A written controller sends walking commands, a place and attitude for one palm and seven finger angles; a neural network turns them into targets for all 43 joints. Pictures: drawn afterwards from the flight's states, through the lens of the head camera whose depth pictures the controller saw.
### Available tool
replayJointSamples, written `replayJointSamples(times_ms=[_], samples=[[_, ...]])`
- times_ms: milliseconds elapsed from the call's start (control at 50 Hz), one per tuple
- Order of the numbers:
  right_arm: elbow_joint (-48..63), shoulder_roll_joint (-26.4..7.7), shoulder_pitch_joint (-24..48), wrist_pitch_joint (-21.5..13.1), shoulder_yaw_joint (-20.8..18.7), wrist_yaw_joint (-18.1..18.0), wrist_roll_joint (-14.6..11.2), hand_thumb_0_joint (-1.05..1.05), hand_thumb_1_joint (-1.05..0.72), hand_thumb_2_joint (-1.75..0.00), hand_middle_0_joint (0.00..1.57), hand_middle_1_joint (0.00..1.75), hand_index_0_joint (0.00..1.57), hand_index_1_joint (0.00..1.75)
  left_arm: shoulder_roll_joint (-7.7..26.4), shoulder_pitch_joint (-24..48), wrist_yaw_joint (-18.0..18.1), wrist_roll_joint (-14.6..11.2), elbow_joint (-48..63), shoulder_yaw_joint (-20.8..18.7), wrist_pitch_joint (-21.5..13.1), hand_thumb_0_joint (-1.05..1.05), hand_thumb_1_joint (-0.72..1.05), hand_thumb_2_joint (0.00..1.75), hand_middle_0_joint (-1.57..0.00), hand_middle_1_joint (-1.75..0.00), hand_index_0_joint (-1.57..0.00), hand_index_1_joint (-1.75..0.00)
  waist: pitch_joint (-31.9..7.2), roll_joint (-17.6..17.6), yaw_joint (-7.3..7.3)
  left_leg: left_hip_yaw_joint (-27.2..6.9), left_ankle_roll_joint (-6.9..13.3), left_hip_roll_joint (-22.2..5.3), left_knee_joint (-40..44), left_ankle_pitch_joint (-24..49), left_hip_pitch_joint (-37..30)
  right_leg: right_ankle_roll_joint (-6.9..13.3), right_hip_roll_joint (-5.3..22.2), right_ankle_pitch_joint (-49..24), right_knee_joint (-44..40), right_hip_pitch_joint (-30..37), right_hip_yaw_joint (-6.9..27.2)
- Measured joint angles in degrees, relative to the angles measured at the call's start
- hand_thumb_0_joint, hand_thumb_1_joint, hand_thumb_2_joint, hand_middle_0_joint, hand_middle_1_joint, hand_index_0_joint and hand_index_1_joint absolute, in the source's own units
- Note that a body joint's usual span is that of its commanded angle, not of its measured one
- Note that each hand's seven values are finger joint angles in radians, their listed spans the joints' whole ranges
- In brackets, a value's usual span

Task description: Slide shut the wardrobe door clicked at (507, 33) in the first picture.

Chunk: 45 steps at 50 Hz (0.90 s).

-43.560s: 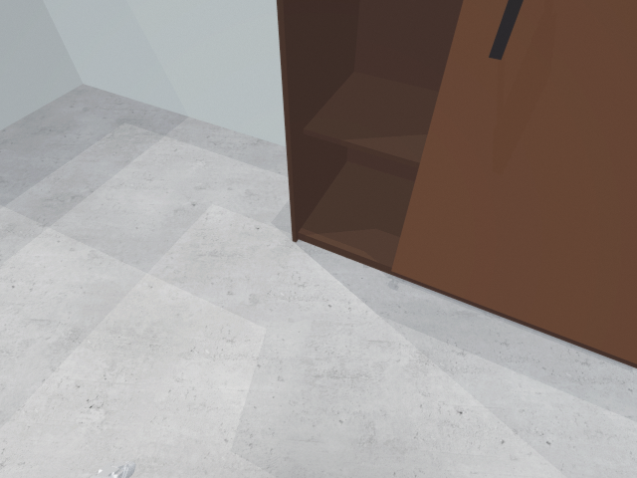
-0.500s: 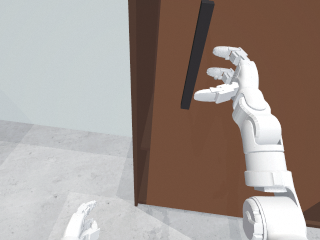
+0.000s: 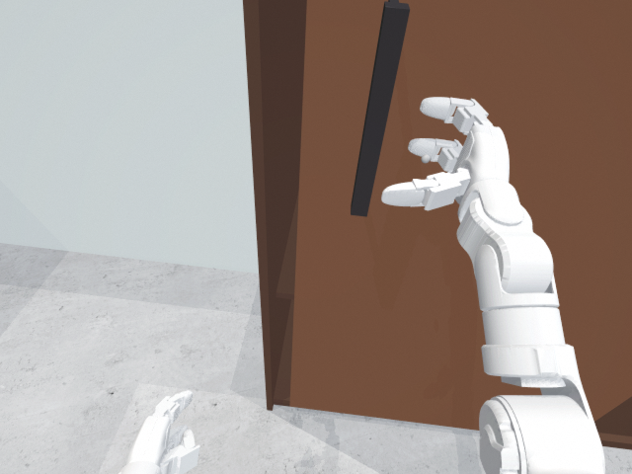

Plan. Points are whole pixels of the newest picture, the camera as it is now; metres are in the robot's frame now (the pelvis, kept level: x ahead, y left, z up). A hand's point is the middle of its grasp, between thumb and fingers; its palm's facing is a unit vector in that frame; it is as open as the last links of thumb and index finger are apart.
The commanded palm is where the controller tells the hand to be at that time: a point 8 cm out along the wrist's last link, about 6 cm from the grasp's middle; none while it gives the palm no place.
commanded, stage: move the hooked fingers beside the handle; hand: right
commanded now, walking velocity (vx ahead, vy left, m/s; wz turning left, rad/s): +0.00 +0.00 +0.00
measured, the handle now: (374, 119) +0.47 -0.04 +0.26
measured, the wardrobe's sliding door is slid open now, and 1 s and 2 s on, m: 0.05 0.05 0.05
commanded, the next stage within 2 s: feel for the door with the fingertips in 0.30 s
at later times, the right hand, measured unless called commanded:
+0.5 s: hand (425, 157) +0.39 -0.09 +0.26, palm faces +0.04 +1.00 +0.01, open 14.0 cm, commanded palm +0.37 -0.13 +0.25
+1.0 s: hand (401, 151) +0.40 -0.06 +0.26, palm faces +0.05 +1.00 +0.02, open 14.0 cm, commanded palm +0.38 -0.11 +0.25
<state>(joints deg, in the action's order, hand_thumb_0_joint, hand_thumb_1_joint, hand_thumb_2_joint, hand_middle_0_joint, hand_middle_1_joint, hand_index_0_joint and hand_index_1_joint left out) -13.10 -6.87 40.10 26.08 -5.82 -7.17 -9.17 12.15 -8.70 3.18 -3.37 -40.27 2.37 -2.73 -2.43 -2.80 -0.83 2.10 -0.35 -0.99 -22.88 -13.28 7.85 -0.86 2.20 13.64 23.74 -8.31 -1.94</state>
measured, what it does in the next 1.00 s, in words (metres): stands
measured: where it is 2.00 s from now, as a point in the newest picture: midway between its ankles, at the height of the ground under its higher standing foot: outside the picture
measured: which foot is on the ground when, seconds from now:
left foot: down 0.00-1.00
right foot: down 0.00-1.00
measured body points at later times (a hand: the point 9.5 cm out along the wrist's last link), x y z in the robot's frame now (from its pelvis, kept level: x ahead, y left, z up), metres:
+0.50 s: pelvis +0.00 +0.00 +0.00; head -0.03 +0.02 +0.45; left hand +0.17 +0.22 -0.10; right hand +0.38 -0.14 +0.26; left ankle -0.01 +0.12 -0.74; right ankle -0.01 -0.13 -0.74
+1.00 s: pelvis -0.01 +0.00 +0.00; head -0.04 +0.02 +0.45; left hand +0.16 +0.22 -0.10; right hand +0.39 -0.11 +0.26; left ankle -0.01 +0.12 -0.74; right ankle -0.01 -0.13 -0.74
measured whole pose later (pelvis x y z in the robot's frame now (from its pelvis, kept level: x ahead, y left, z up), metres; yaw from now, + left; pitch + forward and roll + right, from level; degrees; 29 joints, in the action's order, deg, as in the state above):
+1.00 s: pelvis -0.01 +0.00 +0.00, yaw +0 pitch -2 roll +0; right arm -17.5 -3.8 43.9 25.2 -4.8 -11.3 -8.1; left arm 11.3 -8.9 2.4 -2.8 -40.6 2.4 -1.6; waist -2.6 -2.6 0.0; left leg 2.1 0.0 -0.6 -22.6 -12.3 8.2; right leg -1.1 2.5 12.5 23.2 -8.4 -1.9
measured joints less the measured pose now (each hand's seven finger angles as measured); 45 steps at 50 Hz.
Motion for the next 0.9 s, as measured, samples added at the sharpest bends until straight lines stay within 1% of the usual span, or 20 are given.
replayJointSamples(times_ms=[160, 340, 500, 600, 680, 840, 900], samples=[[-2.0, -0.6, 1.4, -0.5, -0.9, 0.4, 0.0, -0.01, 0.5, -0.3, 0.3, 1.2, 0.3, 1.2, -0.5, 0.5, -0.1, 0.0, 0.6, 0.5, 0.2, 0.02, 0.9, 0.9, -0.2, -0.3, -0.2, -0.3, -0.5, 0.0, -0.01, -0.1, -0.1, -0.1, 0.2, 0.3, 0.1, 0.0, -0.1, -0.2, -0.2, 0.0, -0.1], [0.4, 0.6, -0.5, -0.8, 0.3, 0.2, 0.0, -0.01, 0.5, -0.3, 0.3, 1.2, 0.3, 1.2, -0.5, -0.3, -0.2, 0.0, 0.2, 0.3, 0.3, 0.02, 0.9, 0.9, -0.2, -0.3, -0.2, -0.3, -0.2, -0.1, -0.1, -0.1, -0.1, -0.1, 0.1, 0.3, 0.1, 0.1, -0.2, -0.3, -0.1, 0.0, -0.1], [0.5, 0.3, -0.2, -0.4, 0.0, -0.6, 0.1, -0.01, 0.5, -0.3, 0.3, 1.2, 0.3, 1.2, -0.3, -0.5, -0.2, 0.1, 0.0, 0.3, 0.4, 0.02, 0.9, 0.9, -0.2, -0.3, -0.2, -0.3, -0.2, -0.1, 0.23, -0.2, 0.0, 0.0, 0.2, 0.5, -0.1, 0.0, 0.0, -0.5, -0.3, 0.1, -0.1], [0.2, 1.4, 0.6, -0.4, 1.3, -1.0, 0.1, -0.01, 0.5, -0.3, 0.3, 1.2, 0.3, 1.2, -0.1, -0.6, -0.3, 0.0, -0.3, 0.0, 0.2, 0.02, 0.9, 0.9, -0.2, -0.3, -0.2, -0.3, 0.1, -0.2, 0.06, 0.1, 0.0, 0.0, 0.1, 0.6, 0.0, 0.0, -0.1, -0.5, 0.0, -0.1, 0.1], [-0.6, 2.6, 1.4, -0.2, 2.0, -1.9, 0.1, -0.01, 0.5, -0.3, 0.3, 1.2, 0.3, 1.2, -0.3, -0.2, -0.5, 0.2, -0.5, 0.0, 0.2, 0.02, 0.9, 0.9, -0.2, -0.3, -0.2, -0.3, 0.1, -0.1, 0.21, 0.1, 0.0, 0.0, 0.0, 0.6, 0.3, 0.0, -0.1, -0.7, -0.1, -0.3, 0.2], [-1.3, 4.2, 2.1, -0.9, 2.8, -3.8, 0.9, -0.01, 0.5, -0.3, 0.3, 1.2, 0.3, 1.2, -0.9, 0.0, -1.1, 0.5, -0.2, -0.2, 0.6, 0.02, 0.9, 0.9, -0.2, -0.3, -0.2, -0.3, -0.2, -0.1, 0.63, -0.1, 0.2, 0.1, -0.1, 0.7, 0.5, -0.1, 0.1, -0.9, -0.3, -0.2, -0.1], [-2.0, 4.2, 2.4, -0.7, 2.3, -4.1, 0.9, -0.01, 0.5, -0.3, 0.31, 1.2, 0.3, 1.2, -0.9, 0.0, -1.1, 0.6, -0.2, -0.1, 1.1, 0.02, 0.9, 0.9, -0.2, -0.3, -0.2, -0.3, -0.3, -0.1, 0.7, -0.2, 0.2, 0.2, 0.0, 0.7, 0.4, -0.2, 0.2, -0.9, -0.5, -0.1, -0.1]])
